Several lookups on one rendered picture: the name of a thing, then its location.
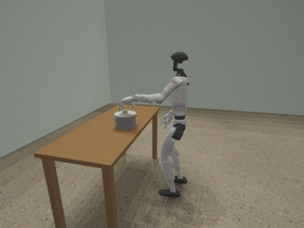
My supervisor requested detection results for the left robot foot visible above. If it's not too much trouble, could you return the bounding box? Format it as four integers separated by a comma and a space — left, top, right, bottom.
159, 188, 181, 198

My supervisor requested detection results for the robot right forearm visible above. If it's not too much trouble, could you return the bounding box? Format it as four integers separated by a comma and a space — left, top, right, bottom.
168, 109, 175, 117

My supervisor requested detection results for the lid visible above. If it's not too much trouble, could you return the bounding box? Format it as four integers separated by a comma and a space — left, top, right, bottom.
114, 110, 137, 118

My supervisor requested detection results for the robot left forearm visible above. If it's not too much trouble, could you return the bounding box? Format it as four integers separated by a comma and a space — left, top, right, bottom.
131, 93, 161, 104

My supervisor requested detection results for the pot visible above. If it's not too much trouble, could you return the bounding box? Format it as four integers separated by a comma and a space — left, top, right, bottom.
112, 114, 139, 130

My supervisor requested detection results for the robot right hand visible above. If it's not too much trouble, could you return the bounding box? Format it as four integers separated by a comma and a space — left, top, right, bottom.
159, 114, 173, 129

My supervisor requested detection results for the robot right shin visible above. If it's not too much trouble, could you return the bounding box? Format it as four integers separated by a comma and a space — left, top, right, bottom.
168, 154, 182, 179

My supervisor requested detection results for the table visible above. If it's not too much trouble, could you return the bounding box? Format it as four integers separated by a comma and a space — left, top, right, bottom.
33, 104, 161, 228

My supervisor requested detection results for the left robot upper arm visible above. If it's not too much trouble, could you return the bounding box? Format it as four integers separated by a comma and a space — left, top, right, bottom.
155, 76, 183, 104

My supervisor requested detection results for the robot left hand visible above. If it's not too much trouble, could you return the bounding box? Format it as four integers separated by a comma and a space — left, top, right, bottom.
119, 96, 135, 112

